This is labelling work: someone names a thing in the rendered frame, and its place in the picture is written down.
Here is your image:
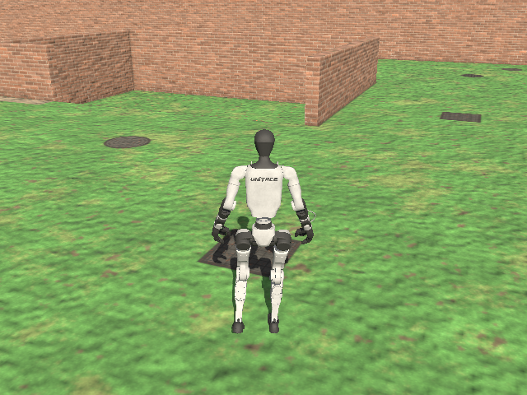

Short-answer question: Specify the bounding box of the right robot upper arm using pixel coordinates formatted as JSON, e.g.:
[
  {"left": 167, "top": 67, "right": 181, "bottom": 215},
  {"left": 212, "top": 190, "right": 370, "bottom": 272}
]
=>
[{"left": 281, "top": 165, "right": 305, "bottom": 211}]

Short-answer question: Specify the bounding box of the left robot upper arm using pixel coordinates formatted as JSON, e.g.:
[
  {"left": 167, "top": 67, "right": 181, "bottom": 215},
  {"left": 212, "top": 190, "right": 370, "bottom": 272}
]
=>
[{"left": 223, "top": 165, "right": 247, "bottom": 211}]

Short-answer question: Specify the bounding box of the robot right hand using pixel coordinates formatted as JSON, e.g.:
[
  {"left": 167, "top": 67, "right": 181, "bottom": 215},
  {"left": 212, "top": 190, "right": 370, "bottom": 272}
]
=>
[{"left": 295, "top": 227, "right": 314, "bottom": 244}]

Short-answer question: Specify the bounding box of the right robot forearm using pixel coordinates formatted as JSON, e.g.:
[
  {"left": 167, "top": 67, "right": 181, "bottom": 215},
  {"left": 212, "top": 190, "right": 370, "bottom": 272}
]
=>
[{"left": 296, "top": 198, "right": 312, "bottom": 230}]

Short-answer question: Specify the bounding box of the left robot forearm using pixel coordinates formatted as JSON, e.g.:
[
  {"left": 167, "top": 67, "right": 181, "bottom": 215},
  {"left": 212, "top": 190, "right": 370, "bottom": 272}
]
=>
[{"left": 214, "top": 198, "right": 231, "bottom": 230}]

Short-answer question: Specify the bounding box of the left robot shin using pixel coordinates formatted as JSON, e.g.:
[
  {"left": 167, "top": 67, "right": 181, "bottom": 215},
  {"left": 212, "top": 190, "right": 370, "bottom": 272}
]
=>
[{"left": 235, "top": 267, "right": 247, "bottom": 322}]

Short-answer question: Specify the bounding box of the humanoid robot head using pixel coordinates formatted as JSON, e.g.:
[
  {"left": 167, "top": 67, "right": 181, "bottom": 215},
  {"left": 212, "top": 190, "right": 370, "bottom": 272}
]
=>
[{"left": 250, "top": 129, "right": 278, "bottom": 169}]

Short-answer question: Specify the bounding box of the robot left hand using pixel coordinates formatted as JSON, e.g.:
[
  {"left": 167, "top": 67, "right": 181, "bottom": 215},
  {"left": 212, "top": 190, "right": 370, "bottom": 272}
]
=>
[{"left": 212, "top": 226, "right": 231, "bottom": 244}]

